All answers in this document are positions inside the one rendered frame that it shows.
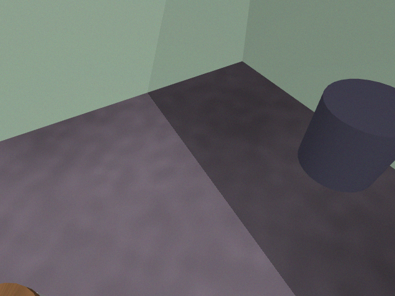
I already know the stool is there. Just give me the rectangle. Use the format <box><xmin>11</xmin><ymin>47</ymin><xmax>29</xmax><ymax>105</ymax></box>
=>
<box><xmin>0</xmin><ymin>283</ymin><xmax>46</xmax><ymax>296</ymax></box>

